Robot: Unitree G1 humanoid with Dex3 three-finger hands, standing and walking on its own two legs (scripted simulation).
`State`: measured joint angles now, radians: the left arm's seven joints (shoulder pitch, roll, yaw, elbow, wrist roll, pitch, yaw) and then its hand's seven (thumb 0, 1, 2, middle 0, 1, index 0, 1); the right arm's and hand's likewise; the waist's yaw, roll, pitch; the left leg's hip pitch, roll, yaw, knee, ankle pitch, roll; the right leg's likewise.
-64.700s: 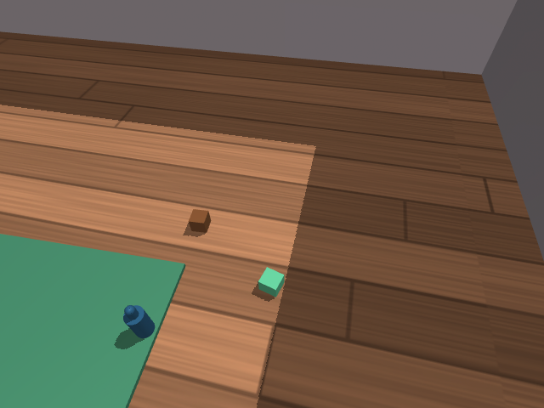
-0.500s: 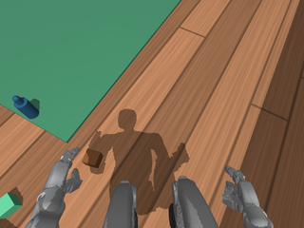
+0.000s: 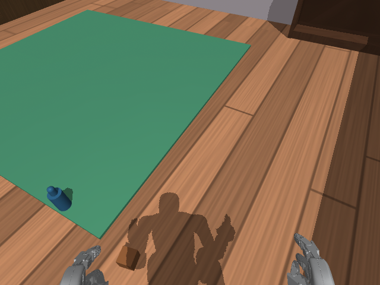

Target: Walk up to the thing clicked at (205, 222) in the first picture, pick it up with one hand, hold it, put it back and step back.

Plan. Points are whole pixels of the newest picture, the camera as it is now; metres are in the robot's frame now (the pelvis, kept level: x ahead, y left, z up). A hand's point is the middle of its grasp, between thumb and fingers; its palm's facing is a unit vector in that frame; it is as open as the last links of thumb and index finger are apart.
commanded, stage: home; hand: left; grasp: from above
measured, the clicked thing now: (128, 258) +0.40 +0.30 -0.68
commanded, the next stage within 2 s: stand in 1.96 s
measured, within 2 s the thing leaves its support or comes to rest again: neither
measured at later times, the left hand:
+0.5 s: hand out of the picture +0.17 +0.18 -0.05, palm faces +0.06 -0.98 -0.20, open 7.4 cm
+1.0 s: hand out of the picture +0.16 +0.18 -0.04, palm faces +0.05 -0.98 -0.20, open 7.4 cm
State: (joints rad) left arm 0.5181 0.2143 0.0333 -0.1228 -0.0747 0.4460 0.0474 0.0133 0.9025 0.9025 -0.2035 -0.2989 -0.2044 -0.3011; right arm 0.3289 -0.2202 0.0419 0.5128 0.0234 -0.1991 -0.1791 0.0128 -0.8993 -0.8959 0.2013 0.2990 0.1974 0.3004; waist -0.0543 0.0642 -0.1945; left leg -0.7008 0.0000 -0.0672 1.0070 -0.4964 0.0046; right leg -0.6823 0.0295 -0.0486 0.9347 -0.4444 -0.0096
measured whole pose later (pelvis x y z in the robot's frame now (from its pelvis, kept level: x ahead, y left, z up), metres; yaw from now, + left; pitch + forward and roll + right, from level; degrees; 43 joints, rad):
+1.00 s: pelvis +0.00 +0.00 +0.00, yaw +0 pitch +9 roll -2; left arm 0.50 0.23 0.03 -0.11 -0.06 0.43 0.02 0.01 0.90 0.90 -0.20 -0.30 -0.20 -0.30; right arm 0.30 -0.23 0.04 0.53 0.01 -0.24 -0.18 0.01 -0.90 -0.90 0.20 0.30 0.20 0.30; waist -0.03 0.05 -0.16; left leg -0.68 0.00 -0.06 1.00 -0.49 0.00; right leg -0.66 0.03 -0.05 0.94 -0.45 -0.01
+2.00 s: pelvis +0.00 +0.00 +0.00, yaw +0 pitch +10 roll -2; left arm 0.51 0.23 0.02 -0.13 -0.07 0.44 0.02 0.01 0.91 0.90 -0.20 -0.30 -0.20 -0.30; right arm 0.30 -0.22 0.03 0.52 0.01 -0.23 -0.17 0.01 -0.90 -0.90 0.20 0.30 0.20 0.30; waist -0.04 0.05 -0.17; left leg -0.69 0.00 -0.07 1.02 -0.50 0.00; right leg -0.67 0.03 -0.05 0.95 -0.46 -0.01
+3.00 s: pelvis -0.01 +0.00 +0.07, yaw +0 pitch -4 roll +0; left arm 0.16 0.30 0.03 1.14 0.03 0.00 0.03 0.01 0.90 0.90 -0.20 -0.30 -0.21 -0.30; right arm 0.15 -0.31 -0.03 1.12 -0.03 0.00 -0.01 0.01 -0.90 -0.90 0.20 0.30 0.20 0.30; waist 0.02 0.02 0.07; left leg -0.09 -0.03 -0.04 0.35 -0.18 0.01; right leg -0.11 -0.01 -0.01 0.36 -0.17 0.00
